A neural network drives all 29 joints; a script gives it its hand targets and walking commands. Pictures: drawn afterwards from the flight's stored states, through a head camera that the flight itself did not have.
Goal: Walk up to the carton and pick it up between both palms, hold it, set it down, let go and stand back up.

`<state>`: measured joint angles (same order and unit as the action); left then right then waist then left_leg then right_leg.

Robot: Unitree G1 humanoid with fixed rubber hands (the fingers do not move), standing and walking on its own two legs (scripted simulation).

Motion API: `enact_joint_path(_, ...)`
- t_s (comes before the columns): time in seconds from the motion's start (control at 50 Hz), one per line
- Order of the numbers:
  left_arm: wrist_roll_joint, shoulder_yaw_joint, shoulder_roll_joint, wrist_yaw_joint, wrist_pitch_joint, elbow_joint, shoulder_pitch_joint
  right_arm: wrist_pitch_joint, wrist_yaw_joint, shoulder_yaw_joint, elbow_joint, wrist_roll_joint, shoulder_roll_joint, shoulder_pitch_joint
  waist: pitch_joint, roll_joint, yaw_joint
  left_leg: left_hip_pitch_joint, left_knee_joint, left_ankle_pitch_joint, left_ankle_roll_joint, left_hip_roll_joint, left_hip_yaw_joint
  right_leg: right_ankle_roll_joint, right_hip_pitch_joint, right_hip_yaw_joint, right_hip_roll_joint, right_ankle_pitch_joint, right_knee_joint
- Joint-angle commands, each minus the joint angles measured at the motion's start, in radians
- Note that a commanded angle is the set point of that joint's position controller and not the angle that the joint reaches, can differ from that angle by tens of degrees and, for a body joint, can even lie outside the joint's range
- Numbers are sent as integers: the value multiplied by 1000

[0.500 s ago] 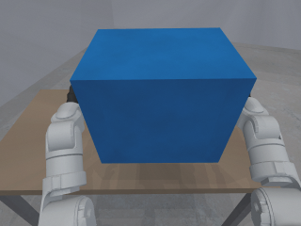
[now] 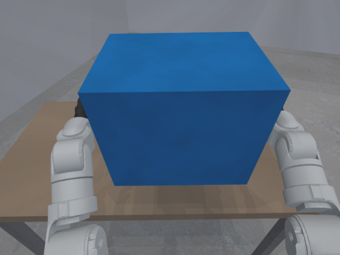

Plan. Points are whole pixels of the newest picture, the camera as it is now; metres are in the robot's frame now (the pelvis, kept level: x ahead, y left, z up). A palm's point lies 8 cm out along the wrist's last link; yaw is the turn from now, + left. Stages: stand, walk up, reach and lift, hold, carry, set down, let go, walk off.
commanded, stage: hold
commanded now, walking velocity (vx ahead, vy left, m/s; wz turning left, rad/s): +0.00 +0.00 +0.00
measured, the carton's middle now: (179, 110) +0.40 -0.01 +0.18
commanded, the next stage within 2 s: set down in 0.30 s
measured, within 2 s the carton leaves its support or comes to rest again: neither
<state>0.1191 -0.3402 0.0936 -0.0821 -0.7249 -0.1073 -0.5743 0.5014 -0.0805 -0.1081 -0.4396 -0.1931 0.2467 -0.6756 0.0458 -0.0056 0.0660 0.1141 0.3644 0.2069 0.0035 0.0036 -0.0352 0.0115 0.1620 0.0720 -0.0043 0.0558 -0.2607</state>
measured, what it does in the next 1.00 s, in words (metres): stands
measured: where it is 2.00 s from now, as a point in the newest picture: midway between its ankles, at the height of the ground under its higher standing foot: outside the picture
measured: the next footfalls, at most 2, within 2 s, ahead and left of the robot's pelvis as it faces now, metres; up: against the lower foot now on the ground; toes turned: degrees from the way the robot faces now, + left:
none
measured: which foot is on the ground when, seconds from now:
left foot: down 0.00-1.00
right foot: down 0.00-1.00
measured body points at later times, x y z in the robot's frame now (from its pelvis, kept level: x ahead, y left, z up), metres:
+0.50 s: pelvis +0.00 +0.00 +0.00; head -0.04 +0.01 +0.45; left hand +0.37 +0.18 +0.20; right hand +0.37 -0.22 +0.19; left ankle +0.00 +0.12 -0.75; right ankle +0.06 -0.12 -0.75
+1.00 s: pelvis +0.02 +0.00 +0.00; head +0.02 +0.01 +0.45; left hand +0.41 +0.18 +0.15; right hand +0.39 -0.23 +0.13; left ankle +0.00 +0.12 -0.75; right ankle +0.06 -0.12 -0.75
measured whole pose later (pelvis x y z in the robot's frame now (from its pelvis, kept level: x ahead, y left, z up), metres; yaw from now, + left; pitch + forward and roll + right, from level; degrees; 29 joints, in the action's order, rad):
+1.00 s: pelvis +0.02 +0.00 +0.00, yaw +0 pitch -3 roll -1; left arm 0.07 -0.29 0.08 -0.07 -0.38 -0.22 -0.47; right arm 0.14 -0.05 -0.15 -0.48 -0.10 0.18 -0.50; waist -0.03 0.00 0.06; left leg 0.06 0.35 0.24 0.01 0.01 -0.04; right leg 0.01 0.12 0.07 0.00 0.10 -0.27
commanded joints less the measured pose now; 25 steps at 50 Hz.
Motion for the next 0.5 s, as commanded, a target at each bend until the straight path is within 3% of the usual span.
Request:
enact_joint_path(0.0,-152,507,-415,-118,59,188,-676,-76,166,345,392,-137,-508,-730,487,14,9,157,-85,-213,25,-58,7,8,-431,-62,49,-152,-43)
enact_joint_path(0.04,-169,541,-431,-113,66,208,-717,-79,170,328,377,-134,-505,-728,483,40,30,146,-84,-208,40,-50,-1,14,-398,-60,50,-132,-43)
enact_joint_path(0.1,-150,514,-414,-114,55,177,-678,-76,171,339,360,-129,-506,-725,456,31,14,143,-80,-228,36,-51,5,15,-398,-59,47,-139,-39)
enact_joint_path(0.14,-138,501,-413,-125,50,156,-667,-69,172,318,331,-118,-495,-701,395,31,32,166,-93,-179,27,-52,4,14,-391,-65,42,-112,-34)
enact_joint_path(0.16,-140,503,-415,-123,52,165,-676,-76,172,341,358,-132,-515,-728,446,24,10,159,-84,-206,24,-54,5,10,-415,-62,45,-140,-39)
enact_joint_path(0.2,-154,513,-414,-119,66,207,-693,-82,170,356,402,-145,-526,-742,480,8,4,139,-75,-253,25,-59,6,8,-415,-61,50,-178,-42)
enact_joint_path(0.26,-163,529,-412,-112,64,216,-680,-79,169,343,392,-141,-501,-718,489,36,22,114,-69,-273,41,-53,1,11,-403,-58,52,-169,-42)
enact_joint_path(0.28,-147,508,-413,-112,58,186,-669,-80,171,355,388,-143,-515,-725,470,23,6,133,-77,-255,30,-54,4,11,-406,-60,48,-160,-38)
enact_joint_path(0.3,-163,515,-406,-108,62,299,-562,-82,169,331,420,-213,-472,-574,480,27,19,54,-85,-319,14,-58,17,-7,-441,-55,79,-238,-49)
enact_joint_path(0.32,-152,501,-388,-109,63,273,-585,-80,167,328,408,-211,-474,-608,470,19,11,77,-89,-298,12,-59,20,-12,-429,-55,78,-210,-50)
enact_joint_path(0.34,-154,502,-377,-111,66,264,-623,-88,166,309,410,-189,-459,-622,470,14,24,92,-92,-260,15,-63,23,-8,-432,-48,77,-200,-51)
enact_joint_path(0.38,-110,441,-347,-120,64,188,-601,-93,169,277,370,-147,-440,-629,356,5,10,140,-131,-154,2,-64,34,-6,-408,-49,67,-117,-33)
enact_joint_path(0.42,-118,447,-350,-124,98,159,-657,-141,179,276,433,-101,-468,-711,366,-7,-11,171,-145,-78,-1,-58,42,-8,-402,-38,56,-66,-31)
enact_joint_path(0.44,-99,423,-344,-126,129,154,-712,-172,191,260,404,-66,-483,-730,374,3,-17,181,-156,-19,-4,-55,42,-10,-401,-39,41,-20,-36)
enact_joint_path(0.48,-100,418,-358,-126,170,121,-685,-220,201,250,382,-26,-503,-729,387,15,-29,166,-158,-8,-1,-53,52,-8,-388,-27,39,6,-35)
